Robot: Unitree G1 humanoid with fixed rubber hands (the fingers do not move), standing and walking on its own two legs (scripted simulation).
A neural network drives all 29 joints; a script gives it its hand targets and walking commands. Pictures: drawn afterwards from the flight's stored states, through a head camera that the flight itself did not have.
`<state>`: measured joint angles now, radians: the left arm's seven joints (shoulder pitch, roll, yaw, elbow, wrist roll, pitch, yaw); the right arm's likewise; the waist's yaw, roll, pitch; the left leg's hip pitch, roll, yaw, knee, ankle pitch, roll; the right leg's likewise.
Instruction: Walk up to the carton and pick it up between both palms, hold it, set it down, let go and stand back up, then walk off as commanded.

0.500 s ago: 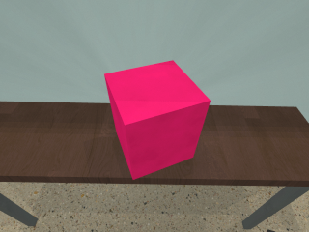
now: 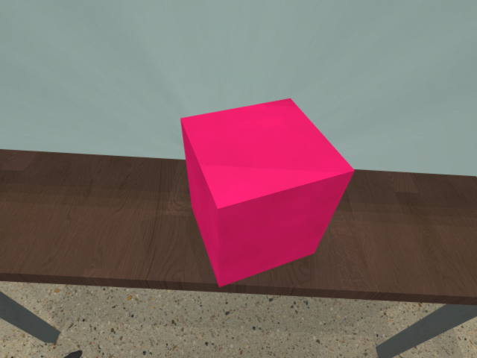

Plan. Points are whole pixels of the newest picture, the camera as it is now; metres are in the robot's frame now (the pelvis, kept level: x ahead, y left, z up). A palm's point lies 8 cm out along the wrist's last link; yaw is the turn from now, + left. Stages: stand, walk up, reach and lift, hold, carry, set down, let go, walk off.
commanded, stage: walk up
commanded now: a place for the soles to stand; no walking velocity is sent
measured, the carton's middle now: (254, 193) +0.41 -0.02 +0.05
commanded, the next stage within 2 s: stand in 0.80 s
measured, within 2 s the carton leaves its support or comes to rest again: neither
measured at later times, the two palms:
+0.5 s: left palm out of the picture +0.09 +0.31 -0.11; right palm out of the picture +0.13 -0.31 -0.10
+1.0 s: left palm out of the picture +0.12 +0.32 -0.11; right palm out of the picture +0.12 -0.31 -0.10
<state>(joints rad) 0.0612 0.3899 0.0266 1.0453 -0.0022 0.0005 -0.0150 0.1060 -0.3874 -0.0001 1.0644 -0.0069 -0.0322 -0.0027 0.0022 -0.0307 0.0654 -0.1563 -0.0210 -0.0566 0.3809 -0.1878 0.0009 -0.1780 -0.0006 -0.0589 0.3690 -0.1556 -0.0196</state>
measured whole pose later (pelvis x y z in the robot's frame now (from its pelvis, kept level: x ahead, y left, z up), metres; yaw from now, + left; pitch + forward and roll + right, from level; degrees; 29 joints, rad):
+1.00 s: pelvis +0.03 +0.00 +0.00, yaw +1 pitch -2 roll +0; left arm 0.07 0.39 0.03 1.06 0.01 -0.01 -0.01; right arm 0.10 -0.39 0.00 1.08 -0.01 -0.02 0.00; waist 0.00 -0.01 0.05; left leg -0.12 -0.03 -0.08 0.35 -0.21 0.01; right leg -0.13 -0.01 -0.08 0.35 -0.19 -0.02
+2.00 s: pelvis +0.00 -0.04 +0.00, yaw -3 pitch -6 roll +0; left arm 0.15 0.31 0.16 0.37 0.06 0.46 0.04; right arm 0.17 -0.39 -0.04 0.61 0.05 0.02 0.13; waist 0.06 -0.06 0.08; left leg -0.07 0.04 -0.03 0.39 -0.23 -0.04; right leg -0.11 0.06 -0.03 0.40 -0.19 -0.07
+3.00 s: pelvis +0.02 -0.03 +0.00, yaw -3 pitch -2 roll +0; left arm 0.51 0.03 0.00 -0.19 0.00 0.14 0.21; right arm 0.32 -0.49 0.00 0.33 0.36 -0.17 0.28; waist 0.06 -0.02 -0.01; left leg -0.10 0.05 -0.01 0.31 -0.19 -0.04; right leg -0.14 0.06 -0.02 0.30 -0.14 -0.07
